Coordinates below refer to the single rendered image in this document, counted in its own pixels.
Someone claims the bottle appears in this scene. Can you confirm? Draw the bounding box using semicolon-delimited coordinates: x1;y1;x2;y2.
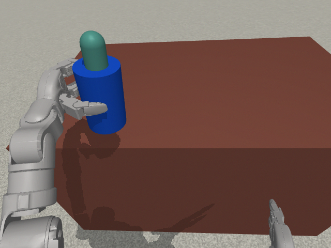
72;30;126;134

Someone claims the left robot arm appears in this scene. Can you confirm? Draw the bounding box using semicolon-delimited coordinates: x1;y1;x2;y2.
0;99;65;248

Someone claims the right robot hand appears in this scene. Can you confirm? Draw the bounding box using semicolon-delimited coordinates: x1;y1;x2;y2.
268;199;295;248

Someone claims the left robot hand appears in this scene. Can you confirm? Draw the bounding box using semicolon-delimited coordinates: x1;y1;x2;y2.
37;57;108;120

